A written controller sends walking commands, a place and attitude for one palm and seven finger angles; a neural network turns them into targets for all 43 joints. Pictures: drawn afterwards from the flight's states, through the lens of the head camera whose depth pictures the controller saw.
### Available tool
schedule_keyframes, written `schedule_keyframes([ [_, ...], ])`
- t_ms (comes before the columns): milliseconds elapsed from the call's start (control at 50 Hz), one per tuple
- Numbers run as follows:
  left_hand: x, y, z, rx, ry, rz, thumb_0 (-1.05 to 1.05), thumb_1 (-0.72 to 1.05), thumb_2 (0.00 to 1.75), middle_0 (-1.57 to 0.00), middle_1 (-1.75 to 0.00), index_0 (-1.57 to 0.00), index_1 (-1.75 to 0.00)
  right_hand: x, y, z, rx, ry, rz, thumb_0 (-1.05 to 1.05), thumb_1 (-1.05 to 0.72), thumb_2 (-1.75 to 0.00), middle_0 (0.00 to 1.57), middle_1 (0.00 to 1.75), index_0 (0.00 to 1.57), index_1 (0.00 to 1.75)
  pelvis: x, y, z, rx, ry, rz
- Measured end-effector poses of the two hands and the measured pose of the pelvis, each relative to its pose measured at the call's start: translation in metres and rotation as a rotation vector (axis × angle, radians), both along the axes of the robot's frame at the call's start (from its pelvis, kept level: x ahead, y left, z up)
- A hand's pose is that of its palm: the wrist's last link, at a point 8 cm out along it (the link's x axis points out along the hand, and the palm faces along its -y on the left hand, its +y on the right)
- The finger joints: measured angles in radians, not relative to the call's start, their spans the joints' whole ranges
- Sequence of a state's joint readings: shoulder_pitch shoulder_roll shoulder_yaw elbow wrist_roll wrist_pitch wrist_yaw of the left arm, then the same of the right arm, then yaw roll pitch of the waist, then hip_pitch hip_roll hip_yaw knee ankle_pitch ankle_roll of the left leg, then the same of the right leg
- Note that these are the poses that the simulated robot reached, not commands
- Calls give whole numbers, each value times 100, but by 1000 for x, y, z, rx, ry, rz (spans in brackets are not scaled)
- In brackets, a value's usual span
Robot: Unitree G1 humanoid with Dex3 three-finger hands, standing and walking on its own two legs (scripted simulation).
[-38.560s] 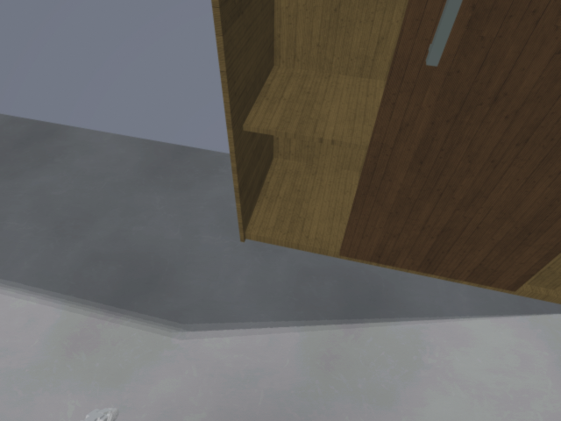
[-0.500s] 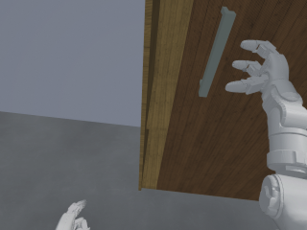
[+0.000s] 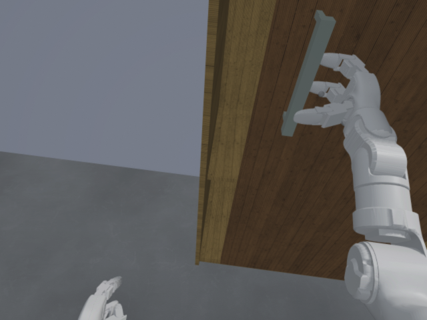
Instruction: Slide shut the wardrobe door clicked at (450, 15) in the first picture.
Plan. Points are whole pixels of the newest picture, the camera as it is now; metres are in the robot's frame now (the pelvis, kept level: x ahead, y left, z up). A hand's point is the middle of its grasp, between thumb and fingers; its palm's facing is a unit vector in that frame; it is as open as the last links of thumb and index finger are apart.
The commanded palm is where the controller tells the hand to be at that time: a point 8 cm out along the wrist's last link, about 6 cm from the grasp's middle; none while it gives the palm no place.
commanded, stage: feel for the door with the fingertips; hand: right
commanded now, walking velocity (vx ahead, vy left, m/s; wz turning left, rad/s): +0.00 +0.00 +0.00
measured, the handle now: (301, 79) +0.50 -0.11 +0.25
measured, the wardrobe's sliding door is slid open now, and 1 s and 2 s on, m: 0.10 0.10 0.10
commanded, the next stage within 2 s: slide the fingers in behind the handle in 0.52 s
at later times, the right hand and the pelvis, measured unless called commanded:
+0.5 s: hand (322, 87) +0.46 -0.14 +0.26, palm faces +0.05 +1.00 +0.00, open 14.0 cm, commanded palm +0.43 -0.19 +0.25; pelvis +0.00 +0.00 +0.00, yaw +0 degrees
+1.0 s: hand (319, 92) +0.44 -0.13 +0.25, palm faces +0.03 +1.00 +0.01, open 14.0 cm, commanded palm +0.41 -0.18 +0.25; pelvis +0.00 +0.00 +0.00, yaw +0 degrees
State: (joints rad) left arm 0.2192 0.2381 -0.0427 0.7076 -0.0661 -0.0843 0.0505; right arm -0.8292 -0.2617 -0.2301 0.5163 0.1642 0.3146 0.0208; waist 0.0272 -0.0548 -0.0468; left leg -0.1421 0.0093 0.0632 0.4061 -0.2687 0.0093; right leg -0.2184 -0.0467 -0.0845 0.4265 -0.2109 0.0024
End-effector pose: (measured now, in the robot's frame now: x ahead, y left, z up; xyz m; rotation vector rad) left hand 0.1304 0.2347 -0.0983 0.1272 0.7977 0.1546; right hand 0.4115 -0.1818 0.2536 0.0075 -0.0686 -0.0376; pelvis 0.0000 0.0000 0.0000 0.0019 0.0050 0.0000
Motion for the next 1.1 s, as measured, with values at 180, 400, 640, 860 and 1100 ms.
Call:
schedule_keyframes([
  [180,2,2,-1,9,12,-11,1,91,90,-20,-30,-20,-30,0,-9,4,-12,-1,-15,-2,50,-30,30,120,30,120,0,2,0,1,1,-11],
  [400,-11,8,-5,28,49,7,1,91,90,-20,-30,-20,-30,14,-3,3,5,12,3,-2,50,-30,30,120,30,120,0,0,0,2,15,-13],
  [640,-39,10,-11,27,108,47,1,91,90,-20,-30,-20,-30,23,-10,1,-2,1,-4,-2,50,-30,33,122,30,120,2,-3,0,4,25,-1],
  [860,-35,5,-11,16,93,40,1,91,90,-20,-30,-20,-30,19,-3,0,-10,-7,10,-2,50,-30,31,121,30,120,2,-6,0,4,25,1],
  [1100,0,-3,0,3,4,-5,1,91,90,-20,-30,-20,-30,2,3,0,-10,-10,1,-2,50,-30,31,121,30,120,0,-3,0,3,5,-3],
])
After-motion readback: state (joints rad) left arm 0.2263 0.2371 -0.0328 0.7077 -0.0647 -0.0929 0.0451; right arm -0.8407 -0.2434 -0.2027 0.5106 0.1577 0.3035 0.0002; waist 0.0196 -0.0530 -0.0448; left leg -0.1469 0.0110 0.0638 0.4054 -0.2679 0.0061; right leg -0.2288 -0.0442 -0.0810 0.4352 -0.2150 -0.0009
